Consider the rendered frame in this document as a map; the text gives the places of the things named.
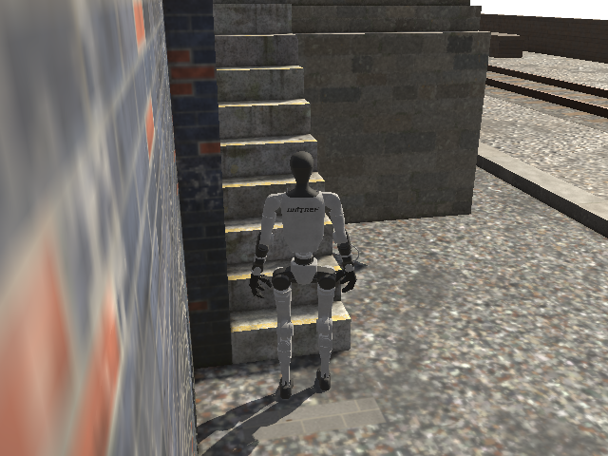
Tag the left robot forearm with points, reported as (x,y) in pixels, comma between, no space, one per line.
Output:
(260,257)

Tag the right robot forearm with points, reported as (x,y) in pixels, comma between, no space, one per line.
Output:
(345,253)

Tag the right robot upper arm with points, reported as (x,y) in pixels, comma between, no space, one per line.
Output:
(333,202)

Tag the robot right hand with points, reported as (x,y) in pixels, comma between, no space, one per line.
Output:
(349,276)

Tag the robot right shin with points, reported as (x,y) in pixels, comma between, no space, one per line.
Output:
(325,344)

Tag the left robot upper arm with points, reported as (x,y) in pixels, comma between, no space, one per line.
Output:
(272,203)

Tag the left robot thigh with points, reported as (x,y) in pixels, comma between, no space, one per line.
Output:
(282,284)

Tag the robot left hand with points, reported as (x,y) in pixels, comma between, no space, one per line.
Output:
(254,284)

